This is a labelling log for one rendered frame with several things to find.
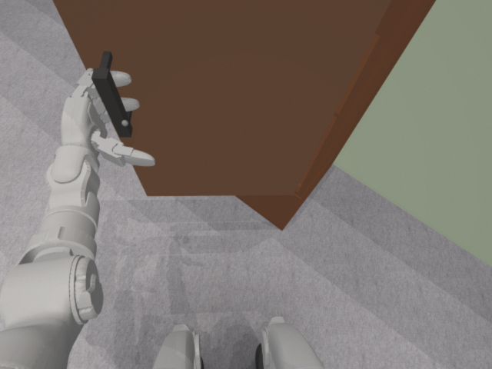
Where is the handle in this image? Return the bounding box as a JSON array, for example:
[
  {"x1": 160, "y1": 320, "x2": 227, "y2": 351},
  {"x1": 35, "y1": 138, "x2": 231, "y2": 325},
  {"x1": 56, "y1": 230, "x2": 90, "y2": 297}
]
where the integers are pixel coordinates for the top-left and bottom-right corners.
[{"x1": 91, "y1": 52, "x2": 133, "y2": 138}]

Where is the robot shin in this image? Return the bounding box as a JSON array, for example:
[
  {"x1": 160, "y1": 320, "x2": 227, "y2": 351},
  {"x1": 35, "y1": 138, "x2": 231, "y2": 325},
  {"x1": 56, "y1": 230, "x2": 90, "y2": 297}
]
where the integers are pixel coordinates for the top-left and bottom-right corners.
[
  {"x1": 263, "y1": 317, "x2": 285, "y2": 369},
  {"x1": 172, "y1": 324, "x2": 190, "y2": 332}
]

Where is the robot left shin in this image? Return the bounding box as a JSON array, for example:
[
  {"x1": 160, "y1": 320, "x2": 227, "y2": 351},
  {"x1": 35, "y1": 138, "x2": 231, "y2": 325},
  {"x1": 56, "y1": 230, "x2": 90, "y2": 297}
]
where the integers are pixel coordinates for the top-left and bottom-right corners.
[{"x1": 172, "y1": 324, "x2": 190, "y2": 332}]

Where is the robot right shin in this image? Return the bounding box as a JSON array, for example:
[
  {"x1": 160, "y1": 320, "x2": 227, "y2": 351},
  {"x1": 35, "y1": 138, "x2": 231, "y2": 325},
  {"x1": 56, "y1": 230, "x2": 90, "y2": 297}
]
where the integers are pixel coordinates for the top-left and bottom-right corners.
[{"x1": 263, "y1": 317, "x2": 285, "y2": 369}]

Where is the robot left hand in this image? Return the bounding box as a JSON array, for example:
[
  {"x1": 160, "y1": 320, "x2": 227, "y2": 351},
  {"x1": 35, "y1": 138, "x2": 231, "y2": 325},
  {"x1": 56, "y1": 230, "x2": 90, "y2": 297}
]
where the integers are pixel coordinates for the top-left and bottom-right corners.
[{"x1": 61, "y1": 68, "x2": 155, "y2": 167}]

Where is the robot left forearm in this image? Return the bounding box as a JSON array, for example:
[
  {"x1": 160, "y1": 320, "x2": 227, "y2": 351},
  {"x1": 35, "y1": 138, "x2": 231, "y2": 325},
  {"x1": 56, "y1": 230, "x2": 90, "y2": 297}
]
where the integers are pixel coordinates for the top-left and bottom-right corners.
[{"x1": 0, "y1": 145, "x2": 100, "y2": 328}]

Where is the left robot upper arm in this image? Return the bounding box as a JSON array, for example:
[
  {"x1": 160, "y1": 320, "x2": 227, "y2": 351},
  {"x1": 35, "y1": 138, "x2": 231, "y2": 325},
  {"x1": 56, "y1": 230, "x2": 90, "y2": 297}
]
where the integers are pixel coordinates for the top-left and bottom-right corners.
[{"x1": 0, "y1": 255, "x2": 104, "y2": 369}]

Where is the cupboard door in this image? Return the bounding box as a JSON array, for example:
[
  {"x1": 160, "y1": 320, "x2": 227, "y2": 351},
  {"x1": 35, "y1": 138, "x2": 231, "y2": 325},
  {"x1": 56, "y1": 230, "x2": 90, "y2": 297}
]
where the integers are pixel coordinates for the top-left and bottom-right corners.
[{"x1": 52, "y1": 0, "x2": 391, "y2": 196}]

